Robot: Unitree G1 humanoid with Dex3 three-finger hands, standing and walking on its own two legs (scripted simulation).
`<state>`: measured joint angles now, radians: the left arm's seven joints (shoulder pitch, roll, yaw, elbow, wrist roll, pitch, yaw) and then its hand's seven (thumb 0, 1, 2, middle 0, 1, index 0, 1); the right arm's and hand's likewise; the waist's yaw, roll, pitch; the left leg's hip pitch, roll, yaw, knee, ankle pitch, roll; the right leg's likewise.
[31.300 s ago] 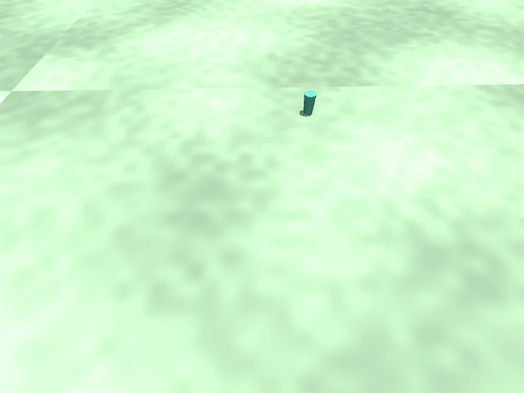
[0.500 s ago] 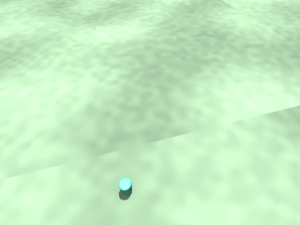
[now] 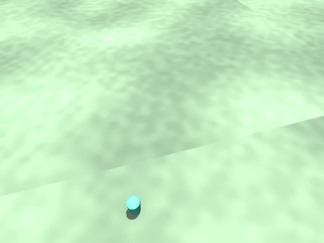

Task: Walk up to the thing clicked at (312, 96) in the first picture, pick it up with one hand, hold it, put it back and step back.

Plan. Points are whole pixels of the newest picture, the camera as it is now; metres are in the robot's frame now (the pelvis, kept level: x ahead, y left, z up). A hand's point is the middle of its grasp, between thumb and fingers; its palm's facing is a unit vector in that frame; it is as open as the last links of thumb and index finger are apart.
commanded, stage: stand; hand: left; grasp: from the side
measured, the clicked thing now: (134, 206) +0.42 +0.19 -0.71
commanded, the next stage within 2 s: step back in 0.26 s
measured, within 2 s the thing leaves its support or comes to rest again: neither
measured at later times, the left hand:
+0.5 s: hand out of the picture +0.07 +0.29 -0.18, palm faces -0.01 -0.93 -0.37, open 7.4 cm
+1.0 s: hand out of the picture +0.02 +0.30 -0.17, palm faces -0.09 -0.92 -0.39, open 7.4 cm
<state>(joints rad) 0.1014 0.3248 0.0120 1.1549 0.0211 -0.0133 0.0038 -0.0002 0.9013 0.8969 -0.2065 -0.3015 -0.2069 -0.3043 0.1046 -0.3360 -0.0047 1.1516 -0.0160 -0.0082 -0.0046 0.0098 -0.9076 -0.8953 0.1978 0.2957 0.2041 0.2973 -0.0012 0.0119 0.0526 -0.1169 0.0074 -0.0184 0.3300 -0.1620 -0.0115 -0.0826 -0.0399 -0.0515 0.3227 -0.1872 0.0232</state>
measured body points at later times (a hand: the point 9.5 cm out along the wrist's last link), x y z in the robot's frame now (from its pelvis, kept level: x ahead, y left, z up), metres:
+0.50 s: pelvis -0.03 +0.03 -0.02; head +0.03 +0.03 +0.43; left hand +0.07 +0.34 -0.15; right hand +0.05 -0.30 -0.14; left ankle -0.04 +0.12 -0.73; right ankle -0.01 -0.13 -0.75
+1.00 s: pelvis -0.09 +0.05 -0.03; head -0.03 +0.03 +0.42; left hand +0.03 +0.35 -0.14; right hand +0.00 -0.26 -0.16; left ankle -0.05 +0.13 -0.74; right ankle -0.10 -0.06 -0.75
